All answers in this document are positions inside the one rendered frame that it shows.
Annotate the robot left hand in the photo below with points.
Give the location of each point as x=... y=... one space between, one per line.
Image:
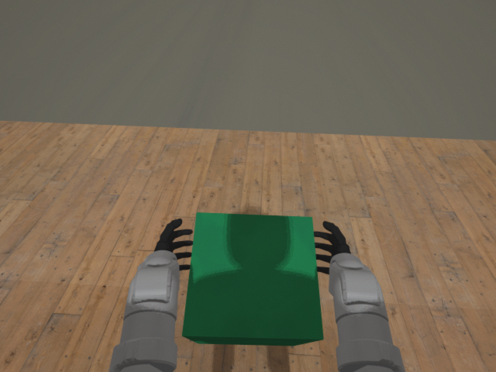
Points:
x=167 y=237

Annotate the robot left forearm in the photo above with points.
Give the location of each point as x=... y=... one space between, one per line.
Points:
x=147 y=339

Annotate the carton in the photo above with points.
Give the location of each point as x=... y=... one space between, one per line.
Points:
x=253 y=280

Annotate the robot right hand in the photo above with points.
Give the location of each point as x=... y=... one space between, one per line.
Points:
x=337 y=240

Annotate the robot right forearm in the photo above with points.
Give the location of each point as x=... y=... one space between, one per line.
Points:
x=365 y=343

